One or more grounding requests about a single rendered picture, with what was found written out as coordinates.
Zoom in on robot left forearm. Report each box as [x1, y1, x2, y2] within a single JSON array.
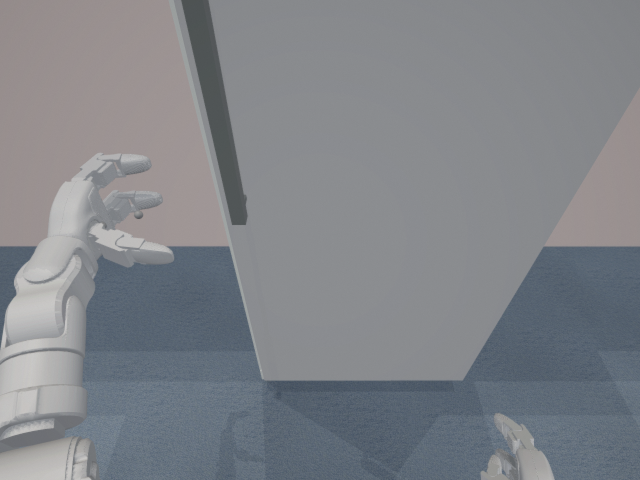
[[0, 236, 98, 453]]

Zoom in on fridge door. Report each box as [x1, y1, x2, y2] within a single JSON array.
[[174, 0, 640, 381]]

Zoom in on right robot hand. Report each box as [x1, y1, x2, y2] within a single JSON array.
[[481, 413, 555, 480]]

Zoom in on left robot hand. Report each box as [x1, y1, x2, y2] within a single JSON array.
[[47, 153, 174, 268]]

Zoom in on handle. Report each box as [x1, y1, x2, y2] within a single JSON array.
[[181, 0, 248, 225]]

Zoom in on left robot upper arm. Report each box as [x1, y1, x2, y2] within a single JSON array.
[[0, 436, 101, 480]]

